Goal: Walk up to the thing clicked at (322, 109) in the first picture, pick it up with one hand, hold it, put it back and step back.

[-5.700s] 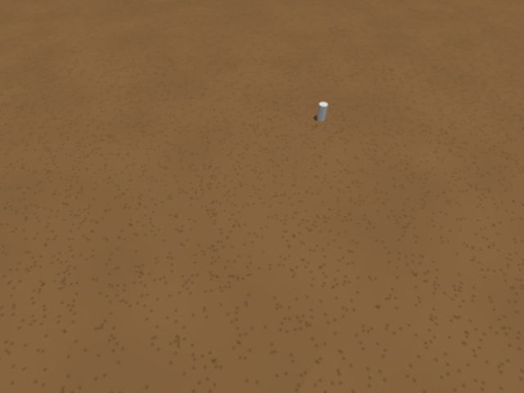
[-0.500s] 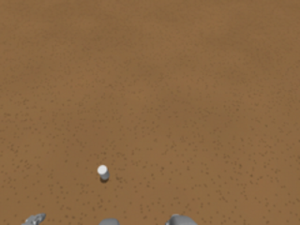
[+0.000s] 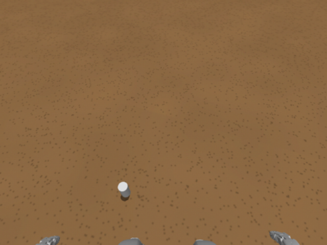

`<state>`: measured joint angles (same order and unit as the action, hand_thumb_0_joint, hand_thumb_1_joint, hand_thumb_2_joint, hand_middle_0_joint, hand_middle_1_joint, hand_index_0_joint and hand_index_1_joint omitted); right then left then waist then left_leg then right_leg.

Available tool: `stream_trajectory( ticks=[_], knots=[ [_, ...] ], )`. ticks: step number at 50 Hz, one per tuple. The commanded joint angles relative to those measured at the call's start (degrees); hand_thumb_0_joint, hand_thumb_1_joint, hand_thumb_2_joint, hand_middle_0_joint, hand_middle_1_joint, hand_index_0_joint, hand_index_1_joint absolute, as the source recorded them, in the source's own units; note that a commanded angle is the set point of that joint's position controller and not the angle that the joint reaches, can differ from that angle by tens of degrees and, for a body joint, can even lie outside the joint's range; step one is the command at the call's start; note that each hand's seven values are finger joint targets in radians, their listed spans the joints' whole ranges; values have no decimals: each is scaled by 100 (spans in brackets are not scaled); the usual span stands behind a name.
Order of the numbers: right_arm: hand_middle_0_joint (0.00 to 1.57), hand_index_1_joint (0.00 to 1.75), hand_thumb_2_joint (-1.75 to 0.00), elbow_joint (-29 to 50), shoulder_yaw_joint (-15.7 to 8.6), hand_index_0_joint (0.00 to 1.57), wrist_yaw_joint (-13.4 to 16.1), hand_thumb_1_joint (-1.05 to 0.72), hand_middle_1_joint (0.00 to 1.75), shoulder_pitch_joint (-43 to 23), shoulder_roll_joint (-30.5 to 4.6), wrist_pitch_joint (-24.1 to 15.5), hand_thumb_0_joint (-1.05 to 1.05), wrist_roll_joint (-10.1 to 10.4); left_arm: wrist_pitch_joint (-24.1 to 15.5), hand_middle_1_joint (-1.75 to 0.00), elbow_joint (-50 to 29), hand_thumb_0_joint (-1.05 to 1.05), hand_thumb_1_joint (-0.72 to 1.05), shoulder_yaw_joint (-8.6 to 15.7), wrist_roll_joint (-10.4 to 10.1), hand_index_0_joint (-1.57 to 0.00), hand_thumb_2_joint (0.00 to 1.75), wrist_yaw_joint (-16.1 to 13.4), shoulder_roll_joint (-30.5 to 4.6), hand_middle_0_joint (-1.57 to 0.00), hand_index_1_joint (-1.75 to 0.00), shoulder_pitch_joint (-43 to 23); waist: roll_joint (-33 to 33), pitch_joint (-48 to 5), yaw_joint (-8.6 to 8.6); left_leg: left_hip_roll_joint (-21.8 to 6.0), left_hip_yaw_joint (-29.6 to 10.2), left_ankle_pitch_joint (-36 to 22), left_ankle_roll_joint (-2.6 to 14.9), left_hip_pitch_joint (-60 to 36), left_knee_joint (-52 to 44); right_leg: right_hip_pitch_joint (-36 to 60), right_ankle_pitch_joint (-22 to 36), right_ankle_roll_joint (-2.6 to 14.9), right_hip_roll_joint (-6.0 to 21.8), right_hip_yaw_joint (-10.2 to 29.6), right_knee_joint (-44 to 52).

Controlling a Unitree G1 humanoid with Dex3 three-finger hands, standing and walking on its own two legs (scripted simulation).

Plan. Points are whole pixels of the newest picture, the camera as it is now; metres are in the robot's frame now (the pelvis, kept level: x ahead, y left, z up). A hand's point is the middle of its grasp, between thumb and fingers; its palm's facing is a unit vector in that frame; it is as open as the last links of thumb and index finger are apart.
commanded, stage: walk up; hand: left
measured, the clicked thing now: (124, 189) +0.48 +0.25 -0.70
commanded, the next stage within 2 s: stand in 1.04 s
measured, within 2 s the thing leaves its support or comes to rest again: neither
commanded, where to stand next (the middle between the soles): +0.09 +0.00 m, yaw +1 degrees
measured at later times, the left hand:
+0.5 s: hand out of the picture +0.08 +0.26 -0.14, palm faces +0.01 -0.94 -0.33, open 7.4 cm
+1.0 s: hand out of the picture +0.10 +0.26 -0.13, palm faces +0.01 -0.94 -0.34, open 7.4 cm
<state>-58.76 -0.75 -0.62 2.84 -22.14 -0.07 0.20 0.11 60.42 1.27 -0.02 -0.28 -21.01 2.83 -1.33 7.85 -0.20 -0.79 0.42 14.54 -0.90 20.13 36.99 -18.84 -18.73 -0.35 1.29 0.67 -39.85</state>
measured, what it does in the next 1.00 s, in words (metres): stands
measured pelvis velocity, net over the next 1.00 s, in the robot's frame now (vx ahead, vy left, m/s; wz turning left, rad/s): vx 0.01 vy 0.00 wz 0.02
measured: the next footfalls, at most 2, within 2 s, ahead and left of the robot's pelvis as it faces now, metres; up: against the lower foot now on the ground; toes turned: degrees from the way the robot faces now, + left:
none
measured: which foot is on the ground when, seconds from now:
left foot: down 0.00-1.00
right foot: down 0.00-1.00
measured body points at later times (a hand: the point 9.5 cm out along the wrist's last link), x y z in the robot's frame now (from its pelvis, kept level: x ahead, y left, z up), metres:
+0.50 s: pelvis +0.01 +0.01 +0.02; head +0.03 +0.01 +0.47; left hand +0.08 +0.31 -0.12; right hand +0.10 -0.29 -0.11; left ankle +0.06 +0.13 -0.72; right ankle +0.03 -0.12 -0.72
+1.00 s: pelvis +0.01 +0.00 +0.02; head +0.04 +0.00 +0.47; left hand +0.10 +0.31 -0.11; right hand +0.11 -0.30 -0.11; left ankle +0.06 +0.13 -0.72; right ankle +0.03 -0.12 -0.72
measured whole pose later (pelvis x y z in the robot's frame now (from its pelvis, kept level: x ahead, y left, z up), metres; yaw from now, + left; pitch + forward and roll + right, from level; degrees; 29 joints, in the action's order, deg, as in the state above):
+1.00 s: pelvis +0.01 +0.00 +0.02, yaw +1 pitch -1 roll +0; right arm -63.7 -0.6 -1.4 3.4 -20.4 0.5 -0.2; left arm -0.1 64.0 1.5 0.3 0.7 -20.0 3.6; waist -0.6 4.3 -0.3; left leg -1.2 -0.8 8.4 -1.0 13.6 23.3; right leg -10.6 -11.3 -0.7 0.9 -0.8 -23.3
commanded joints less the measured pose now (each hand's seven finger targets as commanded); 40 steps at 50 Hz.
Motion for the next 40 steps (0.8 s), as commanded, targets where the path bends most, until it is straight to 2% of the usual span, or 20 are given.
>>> stream_trajectory(
  ticks=[1,4,6,12,17,20,24,26,30,32,37,40],
  knots=[
    [20,30,-90,110,-263,20,13,-90,30,-170,-1125,-88,0,-22,-142,-30,-263,0,90,276,30,-20,90,-55,-1332,-20,-30,-435,514,-968,-40,-454,-651,44,332,-676,-846,-9,31,366,667,905,1466],
    [20,30,-90,13,-254,20,-18,-90,30,-266,-1148,-85,0,-33,-132,-30,-150,0,90,267,23,-20,90,-30,-1283,-20,-30,-365,341,-932,7,-487,-718,327,306,-674,-1126,88,-183,345,605,829,1602],
    [20,30,-90,-45,-241,20,-29,-90,30,-254,-1148,-96,0,-36,-139,-30,-123,0,90,275,22,-20,90,-13,-1285,-20,-30,-377,322,-990,3,-490,-730,222,288,-663,-1211,277,-84,337,587,790,1670],
    [20,30,-90,-92,-240,20,-43,-90,30,-357,-1179,-95,0,-56,-107,-30,-28,0,90,264,11,-20,90,17,-1230,-20,-30,-227,-17,-864,63,-643,-953,712,261,-475,-1684,438,-159,290,451,573,1768],
    [20,30,-90,-138,-249,20,-29,-90,30,-358,-1174,-103,0,-67,-112,-30,40,0,90,235,-1,-20,90,33,-1143,-20,-30,-84,-278,-926,72,-711,-1029,807,213,-490,-1982,628,98,258,379,437,1772],
    [20,30,-90,-125,-251,20,-21,-90,30,-364,-1149,-104,0,-56,-133,-30,94,0,90,234,11,-20,90,28,-1160,-20,-30,-38,-217,-986,56,-688,-976,539,196,-543,-1980,767,454,225,405,411,1841],
    [20,30,-90,-170,-232,20,-4,-90,30,-282,-1070,-120,0,-9,-180,-30,81,0,90,229,16,-20,90,9,-1179,-20,-30,-127,36,-1191,0,-640,-718,-662,173,-895,-1646,923,1105,235,558,479,1997],
    [20,30,-90,-174,-235,20,1,-90,30,-237,-1066,-125,0,12,-187,-30,85,0,90,233,1,-20,90,2,-1176,-20,-30,-139,0,-1230,-16,-617,-674,-1045,157,-992,-1580,981,1354,225,588,448,1967],
    [20,30,-90,-177,-259,20,5,-90,30,-278,-1074,-83,0,-2,-156,-30,94,0,90,229,18,-20,90,-1,-1163,-20,-30,-190,118,-1071,-42,-630,-709,-555,181,-901,-1700,822,971,212,589,447,2045],
    [20,30,-90,-151,-249,20,-5,-90,30,-308,-1070,-85,0,-2,-155,-30,94,0,90,226,18,-20,90,6,-1146,-20,-30,-129,126,-1058,-3,-636,-735,-437,198,-909,-1749,798,870,199,570,450,2071],
    [20,30,-90,-163,-247,20,-7,-90,30,-268,-1040,-93,0,-5,-167,-30,76,0,90,246,37,-20,90,6,-1182,-20,-30,-197,208,-1152,-27,-592,-615,-881,158,-1088,-1628,837,1080,223,647,517,2117],
    [20,30,-90,-147,-245,20,-14,-90,30,-293,-1044,-79,0,-15,-154,-30,62,0,90,246,31,-20,90,6,-1165,-20,-30,-203,144,-1054,-15,-610,-677,-711,154,-950,-1723,868,957,191,597,454,2125]
  ],
)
